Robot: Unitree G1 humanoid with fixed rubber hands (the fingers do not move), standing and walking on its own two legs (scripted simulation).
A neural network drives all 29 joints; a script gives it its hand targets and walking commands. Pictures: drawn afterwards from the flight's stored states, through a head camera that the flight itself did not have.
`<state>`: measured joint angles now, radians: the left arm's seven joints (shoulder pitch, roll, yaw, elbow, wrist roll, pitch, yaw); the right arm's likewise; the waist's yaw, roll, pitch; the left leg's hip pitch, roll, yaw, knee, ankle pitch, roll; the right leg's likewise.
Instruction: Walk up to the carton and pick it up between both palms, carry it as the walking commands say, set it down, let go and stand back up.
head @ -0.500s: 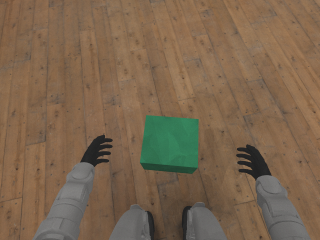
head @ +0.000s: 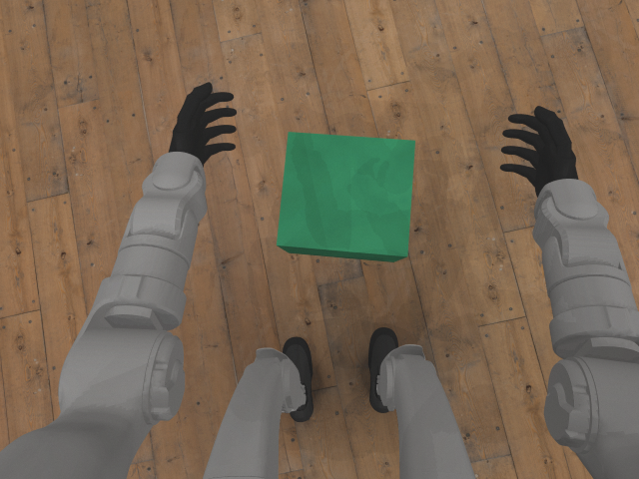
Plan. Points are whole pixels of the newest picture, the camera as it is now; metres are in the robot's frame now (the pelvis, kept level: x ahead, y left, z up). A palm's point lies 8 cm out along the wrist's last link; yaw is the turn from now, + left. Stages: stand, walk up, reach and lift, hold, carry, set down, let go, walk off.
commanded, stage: reach and lift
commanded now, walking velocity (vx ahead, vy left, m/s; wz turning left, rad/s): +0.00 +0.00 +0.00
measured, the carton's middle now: (345, 202) +0.52 -0.02 -0.58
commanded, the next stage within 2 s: none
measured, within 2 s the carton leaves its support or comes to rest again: neither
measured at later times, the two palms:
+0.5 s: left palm (217, 132) +0.53 +0.16 -0.15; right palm (529, 158) +0.49 -0.25 -0.16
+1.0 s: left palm (245, 169) +0.53 +0.17 -0.32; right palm (484, 190) +0.49 -0.25 -0.33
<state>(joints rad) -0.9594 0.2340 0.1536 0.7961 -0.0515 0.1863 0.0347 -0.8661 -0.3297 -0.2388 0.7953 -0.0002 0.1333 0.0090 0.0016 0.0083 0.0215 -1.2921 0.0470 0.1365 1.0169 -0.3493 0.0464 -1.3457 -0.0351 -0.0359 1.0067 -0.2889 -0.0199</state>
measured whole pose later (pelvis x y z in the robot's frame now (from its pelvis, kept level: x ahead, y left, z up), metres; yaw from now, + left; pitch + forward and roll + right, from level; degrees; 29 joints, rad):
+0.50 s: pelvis -0.01 +0.00 -0.04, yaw +0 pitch +47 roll +1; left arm -1.23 0.27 0.27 0.87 -0.05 0.17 0.01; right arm -1.13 -0.36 -0.32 0.85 0.00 0.14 0.00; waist -0.01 0.02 0.00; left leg -1.61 0.05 0.11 1.14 -0.35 0.04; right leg -1.66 -0.03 -0.04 1.11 -0.28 -0.03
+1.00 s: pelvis -0.06 +0.01 -0.19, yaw -1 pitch +37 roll +0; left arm -1.51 0.37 0.20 0.90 -0.14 0.23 0.10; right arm -1.42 -0.47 -0.34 0.91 0.07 0.20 -0.02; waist -0.01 0.02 0.38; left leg -1.92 0.05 0.07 1.82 -0.55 0.06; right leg -1.96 -0.04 -0.03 1.76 -0.44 -0.03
